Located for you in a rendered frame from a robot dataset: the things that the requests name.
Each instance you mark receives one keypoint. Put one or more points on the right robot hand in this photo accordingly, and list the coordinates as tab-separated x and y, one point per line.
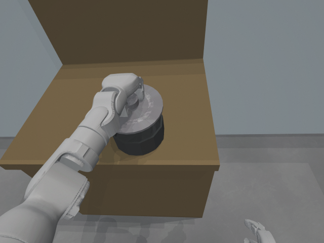
258	230

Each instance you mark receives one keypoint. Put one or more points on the robot left forearm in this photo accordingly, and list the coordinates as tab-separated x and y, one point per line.
82	149

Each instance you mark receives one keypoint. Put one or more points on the knob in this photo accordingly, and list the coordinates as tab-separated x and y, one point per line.
132	101

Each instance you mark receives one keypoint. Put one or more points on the pot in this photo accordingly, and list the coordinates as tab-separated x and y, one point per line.
143	142

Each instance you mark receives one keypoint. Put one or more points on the left robot hand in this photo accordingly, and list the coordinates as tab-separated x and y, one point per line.
130	83

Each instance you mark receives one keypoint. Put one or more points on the lid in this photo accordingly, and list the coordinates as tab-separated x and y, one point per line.
145	115

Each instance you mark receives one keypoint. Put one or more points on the left robot upper arm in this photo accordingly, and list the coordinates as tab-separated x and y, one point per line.
58	195

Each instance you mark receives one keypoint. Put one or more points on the table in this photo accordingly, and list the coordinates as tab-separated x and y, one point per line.
161	41

